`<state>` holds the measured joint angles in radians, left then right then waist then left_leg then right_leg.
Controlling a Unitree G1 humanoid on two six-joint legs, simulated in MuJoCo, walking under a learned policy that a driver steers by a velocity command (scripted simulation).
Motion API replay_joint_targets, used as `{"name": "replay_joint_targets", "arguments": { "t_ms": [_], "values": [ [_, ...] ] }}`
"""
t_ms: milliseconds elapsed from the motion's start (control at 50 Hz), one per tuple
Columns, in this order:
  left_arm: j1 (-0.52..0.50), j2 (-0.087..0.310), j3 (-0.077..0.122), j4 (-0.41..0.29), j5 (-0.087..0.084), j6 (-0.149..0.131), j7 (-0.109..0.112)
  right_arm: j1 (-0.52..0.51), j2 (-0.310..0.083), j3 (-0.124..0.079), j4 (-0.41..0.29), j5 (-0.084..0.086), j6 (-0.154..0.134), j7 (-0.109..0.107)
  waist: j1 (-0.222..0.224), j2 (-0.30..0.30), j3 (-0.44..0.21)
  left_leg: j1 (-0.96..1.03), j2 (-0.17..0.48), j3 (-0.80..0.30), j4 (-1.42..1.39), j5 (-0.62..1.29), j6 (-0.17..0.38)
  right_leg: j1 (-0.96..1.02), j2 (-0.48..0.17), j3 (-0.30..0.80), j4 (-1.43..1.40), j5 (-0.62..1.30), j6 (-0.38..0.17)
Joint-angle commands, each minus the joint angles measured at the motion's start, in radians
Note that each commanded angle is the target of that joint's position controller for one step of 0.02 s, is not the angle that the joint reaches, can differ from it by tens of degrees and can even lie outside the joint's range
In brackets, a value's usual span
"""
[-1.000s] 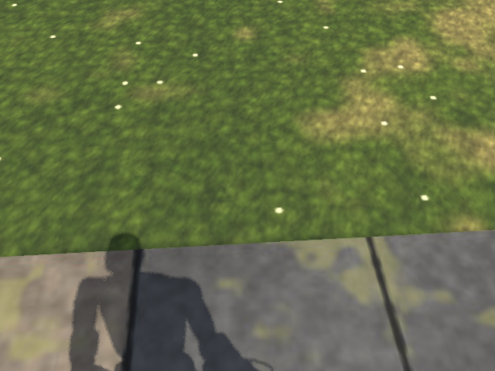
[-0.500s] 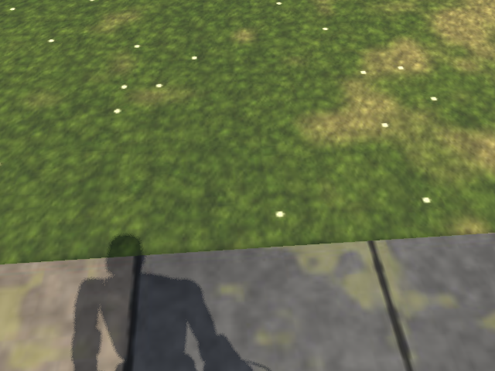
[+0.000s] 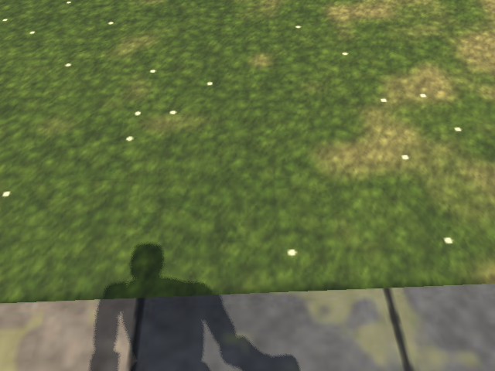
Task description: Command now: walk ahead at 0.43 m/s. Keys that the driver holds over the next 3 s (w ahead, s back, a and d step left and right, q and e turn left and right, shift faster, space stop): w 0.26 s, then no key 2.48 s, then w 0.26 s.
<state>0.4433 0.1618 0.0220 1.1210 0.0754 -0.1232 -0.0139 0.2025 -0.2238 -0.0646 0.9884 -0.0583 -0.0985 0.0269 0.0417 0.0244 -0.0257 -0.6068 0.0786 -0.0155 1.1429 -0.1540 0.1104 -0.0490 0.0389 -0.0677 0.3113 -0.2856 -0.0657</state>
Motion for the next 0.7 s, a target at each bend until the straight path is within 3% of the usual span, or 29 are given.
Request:
{"name": "replay_joint_targets", "arguments": {
  "t_ms": [20,60,120,200,240,260,280,300,320,340,360,380,400,420,440,460,500,540,580,620,660,680,700],
  "values": [
    [0.078,0.028,-0.023,-0.029,0.026,-0.022,-0.018,-0.087,0.024,0.019,-0.059,-0.031,0.012,0.041,-0.009,-0.070,0.133,-0.188,0.039,0.003,-0.197,0.157,0.017,-0.012,-0.235,0.168,-0.206,0.233,-0.196],
    [0.095,0.044,-0.033,-0.030,0.005,-0.016,-0.038,-0.198,0.030,0.035,-0.102,-0.019,0.027,0.039,0.004,-0.083,0.120,-0.111,0.022,0.047,-0.345,0.155,-0.024,-0.052,-0.239,0.137,-0.229,0.366,-0.203],
    [0.173,0.094,-0.025,-0.008,0.002,-0.008,-0.054,-0.258,0.008,0.038,-0.129,-0.010,0.045,0.037,0.013,-0.095,0.137,-0.126,0.008,0.052,-0.457,0.174,-0.036,0.038,-0.281,0.133,-0.215,0.492,-0.204],
    [0.162,0.103,-0.016,-0.014,0.008,0.003,-0.044,-0.331,-0.018,0.030,-0.162,0.003,0.047,0.031,-0.008,-0.117,0.138,-0.043,-0.026,0.054,-0.518,0.121,-0.003,0.106,-0.311,0.104,-0.191,0.506,-0.159],
    [0.135,0.151,0.007,-0.029,0.006,0.010,-0.034,-0.311,-0.045,0.014,-0.168,0.017,0.041,0.028,-0.059,-0.130,0.103,0.109,-0.079,0.114,-0.542,0.090,0.017,0.108,-0.306,0.067,-0.107,0.734,-0.130],
    [0.142,0.172,0.019,-0.031,0.008,0.012,-0.032,-0.253,-0.068,0.003,-0.152,0.033,0.034,0.022,-0.090,-0.127,0.049,0.259,-0.111,0.144,-0.560,0.107,0.034,0.086,-0.272,0.029,-0.004,0.888,-0.094],
    [0.170,0.159,0.023,-0.028,0.022,0.009,-0.032,-0.090,-0.105,-0.012,-0.102,0.045,0.024,0.016,-0.130,-0.097,-0.068,0.535,-0.102,0.113,-0.506,0.214,0.072,-0.024,-0.198,-0.011,0.212,0.872,-0.023],
    [0.356,0.043,-0.010,-0.042,0.036,0.000,-0.042,0.150,-0.128,-0.003,-0.051,0.048,0.018,0.017,-0.132,0.110,-0.384,1.101,0.127,-0.232,-0.527,0.344,0.279,-0.387,-0.058,-0.001,0.572,0.476,0.050],
    [0.302,0.010,-0.021,-0.068,0.008,0.001,-0.067,0.404,-0.162,-0.011,0.031,0.016,0.020,0.007,-0.207,0.177,-0.508,1.254,0.336,-0.609,-0.714,0.471,0.389,-0.539,0.059,0.082,0.924,-0.359,0.075],
    [0.043,0.060,0.013,-0.146,-0.042,0.006,-0.069,0.418,-0.193,-0.036,0.067,-0.015,-0.011,-0.005,-0.233,0.051,-0.244,1.016,0.288,-0.546,-0.779,0.475,0.271,-0.651,0.008,0.206,1.077,-0.320,0.033],
    [-0.055,0.076,0.023,-0.175,-0.047,0.005,-0.047,0.216,-0.201,-0.048,0.024,0.015,-0.028,-0.018,-0.160,0.015,-0.069,0.728,0.279,-0.392,-0.799,0.517,0.224,-0.642,-0.093,0.187,1.074,-0.249,0.026],
    [-0.056,0.077,0.022,-0.182,-0.020,0.010,-0.019,0.107,-0.136,-0.037,0.002,0.033,-0.025,-0.030,-0.106,0.009,-0.058,0.573,0.247,-0.289,-0.819,0.608,0.223,-0.549,-0.144,0.171,1.024,-0.264,0.026],
    [-0.040,0.017,0.003,-0.181,-0.002,0.017,-0.007,0.043,-0.061,-0.018,-0.012,0.040,-0.025,-0.031,-0.055,-0.001,-0.052,0.463,0.220,-0.205,-0.837,0.716,0.208,-0.476,-0.184,0.167,0.967,-0.241,0.030],
    [0.000,-0.020,-0.006,-0.168,-0.007,0.023,-0.007,0.023,-0.002,-0.002,-0.020,0.034,-0.024,-0.020,-0.007,-0.006,-0.035,0.365,0.196,-0.157,-0.869,0.779,0.195,-0.395,-0.198,0.157,0.916,-0.235,0.045],
    [0.035,-0.022,-0.003,-0.153,-0.021,0.030,-0.016,0.006,0.027,0.005,-0.025,0.031,-0.030,-0.008,0.030,-0.007,-0.033,0.318,0.163,-0.109,-0.891,0.772,0.178,-0.352,-0.198,0.145,0.856,-0.219,0.060],
    [0.062,-0.004,0.006,-0.140,-0.033,0.034,-0.032,-0.031,0.000,-0.003,-0.045,0.034,-0.042,0.002,0.052,0.014,-0.030,0.257,0.118,-0.037,-0.900,0.770,0.166,-0.314,-0.181,0.110,0.816,-0.152,0.074],
    [0.081,0.043,0.021,-0.128,-0.043,0.041,-0.055,-0.123,-0.072,-0.016,-0.093,0.022,-0.057,0.025,0.089,0.015,-0.031,0.121,0.044,0.077,-0.887,0.761,0.130,-0.218,-0.154,0.040,0.676,0.036,0.105],
    [-0.011,0.052,0.016,-0.161,-0.031,0.058,-0.058,-0.091,-0.098,-0.023,-0.088,0.027,-0.059,0.039,0.057,0.026,-0.029,0.140,0.067,0.042,-0.876,0.709,0.136,-0.228,-0.163,0.043,0.553,0.133,0.127],
    [-0.058,0.098,0.025,-0.186,-0.027,0.065,-0.039,-0.038,-0.099,-0.026,-0.071,0.038,-0.058,0.051,0.041,0.020,-0.029,0.232,0.127,-0.030,-0.843,0.642,0.159,-0.265,-0.184,0.083,0.461,0.156,0.130],
    [-0.096,0.123,0.032,-0.198,-0.034,0.055,-0.020,-0.045,-0.095,-0.025,-0.069,0.050,-0.050,0.064,0.034,0.003,-0.035,0.304,0.155,-0.064,-0.795,0.565,0.163,-0.265,-0.191,0.086,0.363,0.176,0.119],
    [-0.153,0.131,0.034,-0.207,-0.052,0.041,-0.010,-0.019,-0.073,-0.016,-0.065,0.073,-0.029,0.081,0.017,-0.032,-0.038,0.352,0.106,-0.071,-0.736,0.389,0.108,-0.226,-0.181,0.065,0.227,0.294,0.077],
    [-0.209,0.158,0.038,-0.224,-0.073,0.030,-0.009,0.041,-0.050,-0.012,-0.064,0.085,-0.017,0.084,-0.030,-0.063,-0.056,0.373,0.037,-0.042,-0.710,0.227,0.042,-0.190,-0.191,0.081,0.183,0.468,0.032],
    [-0.291,0.195,0.039,-0.243,-0.092,0.021,-0.019,0.184,-0.050,-0.019,-0.045,0.083,-0.007,0.072,-0.120,-0.119,-0.100,0.407,-0.048,0.007,-0.711,0.068,-0.020,-0.160,-0.223,0.130,0.154,0.534,-0.046]
  ]
}}
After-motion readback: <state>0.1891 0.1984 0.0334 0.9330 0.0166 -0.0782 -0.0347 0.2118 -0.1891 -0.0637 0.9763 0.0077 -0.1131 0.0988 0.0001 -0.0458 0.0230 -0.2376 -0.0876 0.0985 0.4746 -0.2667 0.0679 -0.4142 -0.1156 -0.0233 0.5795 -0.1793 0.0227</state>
